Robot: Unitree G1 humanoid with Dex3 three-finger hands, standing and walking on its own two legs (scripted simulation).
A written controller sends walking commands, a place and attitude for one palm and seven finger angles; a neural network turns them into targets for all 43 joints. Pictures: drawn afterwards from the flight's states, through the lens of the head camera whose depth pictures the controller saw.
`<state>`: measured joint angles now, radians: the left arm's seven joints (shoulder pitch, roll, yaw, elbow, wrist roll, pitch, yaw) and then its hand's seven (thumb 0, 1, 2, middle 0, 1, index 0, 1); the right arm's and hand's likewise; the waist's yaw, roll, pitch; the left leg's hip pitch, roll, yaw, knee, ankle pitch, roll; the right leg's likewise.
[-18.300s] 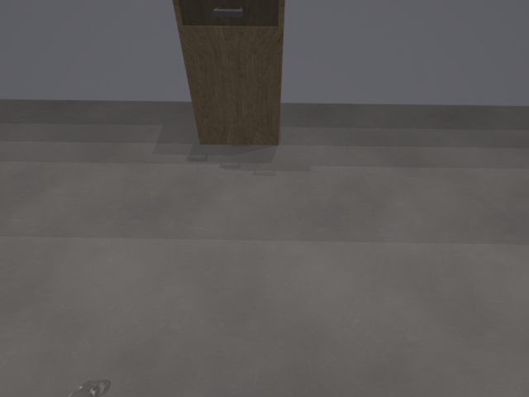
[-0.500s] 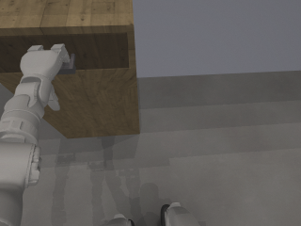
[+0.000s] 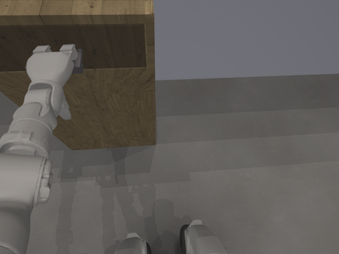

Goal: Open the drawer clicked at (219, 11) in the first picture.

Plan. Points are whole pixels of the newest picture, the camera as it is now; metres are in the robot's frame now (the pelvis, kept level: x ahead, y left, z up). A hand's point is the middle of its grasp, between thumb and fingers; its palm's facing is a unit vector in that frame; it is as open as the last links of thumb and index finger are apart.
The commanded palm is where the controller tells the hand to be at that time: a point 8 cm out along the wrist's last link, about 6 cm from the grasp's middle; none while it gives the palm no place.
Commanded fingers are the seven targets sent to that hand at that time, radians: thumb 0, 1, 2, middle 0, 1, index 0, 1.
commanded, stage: lower the fingers behind the handle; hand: left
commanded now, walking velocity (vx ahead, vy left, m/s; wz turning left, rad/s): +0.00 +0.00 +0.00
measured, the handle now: (56, 60) +0.58 +0.23 +0.03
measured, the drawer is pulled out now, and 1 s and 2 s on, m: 0.00 0.00 0.02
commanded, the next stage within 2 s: close the thumb around the handle in 0.34 s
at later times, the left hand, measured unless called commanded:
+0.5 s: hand (62, 83) +0.53 +0.22 +0.01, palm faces -0.10 -0.01 -0.99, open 13.8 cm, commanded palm +0.52 +0.21 +0.07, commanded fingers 0.00 -0.28 0.40 -0.32 -1.22 -0.32 -1.22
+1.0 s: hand (62, 81) +0.53 +0.22 +0.01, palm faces -0.11 -0.02 -0.99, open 6.4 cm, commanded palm +0.52 +0.22 +0.07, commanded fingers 0.00 0.90 0.90 -0.40 -1.35 -0.40 -1.35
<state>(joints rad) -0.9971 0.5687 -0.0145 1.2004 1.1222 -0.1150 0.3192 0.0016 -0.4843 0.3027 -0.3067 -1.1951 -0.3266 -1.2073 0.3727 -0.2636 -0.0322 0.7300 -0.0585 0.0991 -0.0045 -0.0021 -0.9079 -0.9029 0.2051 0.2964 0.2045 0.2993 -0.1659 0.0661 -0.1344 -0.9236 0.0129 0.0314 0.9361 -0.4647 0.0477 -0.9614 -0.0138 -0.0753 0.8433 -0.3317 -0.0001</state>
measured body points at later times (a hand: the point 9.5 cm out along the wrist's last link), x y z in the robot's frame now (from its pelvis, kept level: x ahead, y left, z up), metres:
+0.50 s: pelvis +0.01 -0.01 +0.00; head +0.16 -0.01 +0.43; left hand +0.53 +0.22 +0.07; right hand -0.02 -0.28 -0.12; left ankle -0.03 +0.08 -0.68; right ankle +0.02 -0.13 -0.68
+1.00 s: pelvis +0.01 -0.01 +0.00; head +0.16 -0.01 +0.42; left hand +0.53 +0.22 +0.07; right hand -0.02 -0.28 -0.12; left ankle -0.03 +0.08 -0.68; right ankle +0.02 -0.13 -0.68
